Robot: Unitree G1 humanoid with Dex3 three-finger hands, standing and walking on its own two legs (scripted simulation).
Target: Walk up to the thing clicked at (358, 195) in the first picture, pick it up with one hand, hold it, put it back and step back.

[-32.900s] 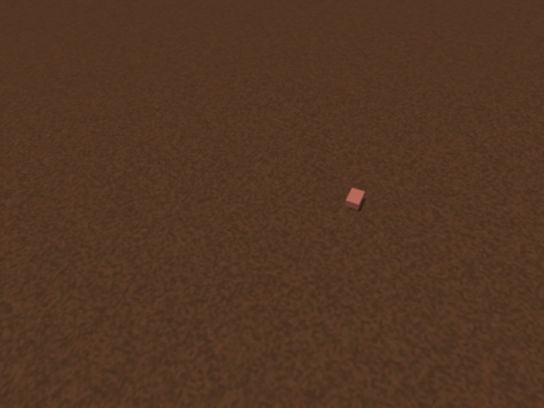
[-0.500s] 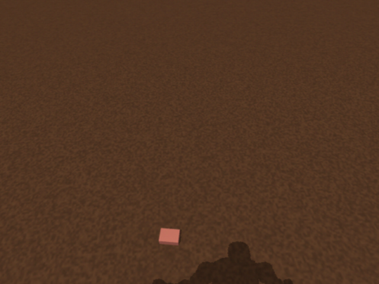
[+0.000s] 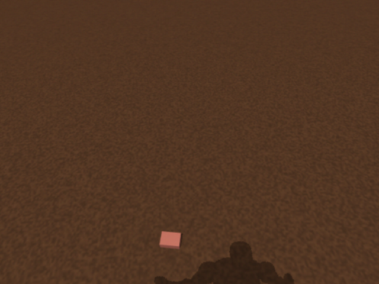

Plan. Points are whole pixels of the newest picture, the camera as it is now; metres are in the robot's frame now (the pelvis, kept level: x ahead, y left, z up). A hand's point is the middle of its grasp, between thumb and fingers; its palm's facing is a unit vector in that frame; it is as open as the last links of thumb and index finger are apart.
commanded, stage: stand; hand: left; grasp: from above
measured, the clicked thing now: (170, 240) +0.50 +0.16 -0.76
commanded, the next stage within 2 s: rise first in 1.40 s
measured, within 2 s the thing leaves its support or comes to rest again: neither
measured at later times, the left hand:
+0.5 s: hand out of the picture +0.07 +0.25 -0.16, palm faces -0.03 -0.94 -0.34, open 7.4 cm
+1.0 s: hand out of the picture +0.08 +0.25 -0.16, palm faces -0.02 -0.94 -0.34, open 7.4 cm
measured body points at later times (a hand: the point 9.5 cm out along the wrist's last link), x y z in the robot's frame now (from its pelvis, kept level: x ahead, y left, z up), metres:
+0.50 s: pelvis +0.00 +0.00 +0.00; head +0.02 +0.00 +0.45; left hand +0.07 +0.30 -0.14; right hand +0.08 -0.30 -0.13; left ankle +0.04 +0.12 -0.75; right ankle -0.02 -0.14 -0.75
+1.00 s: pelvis +0.01 +0.00 +0.00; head +0.02 +0.00 +0.45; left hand +0.08 +0.30 -0.13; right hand +0.10 -0.30 -0.13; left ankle +0.04 +0.12 -0.75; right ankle -0.02 -0.14 -0.75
